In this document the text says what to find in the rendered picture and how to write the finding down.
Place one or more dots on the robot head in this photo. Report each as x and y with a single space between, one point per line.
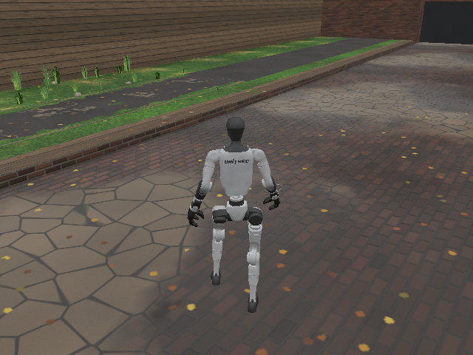
235 128

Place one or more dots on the robot left forearm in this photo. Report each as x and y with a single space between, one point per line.
198 198

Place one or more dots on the robot right hand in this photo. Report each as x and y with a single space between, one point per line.
275 205

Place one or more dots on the robot left upper arm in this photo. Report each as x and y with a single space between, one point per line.
208 169

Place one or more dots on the robot right upper arm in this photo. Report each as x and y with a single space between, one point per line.
264 168

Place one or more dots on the robot right forearm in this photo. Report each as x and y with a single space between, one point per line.
273 191

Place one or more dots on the robot left hand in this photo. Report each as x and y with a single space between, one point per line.
191 216

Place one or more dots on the right robot foot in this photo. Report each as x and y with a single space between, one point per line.
252 305

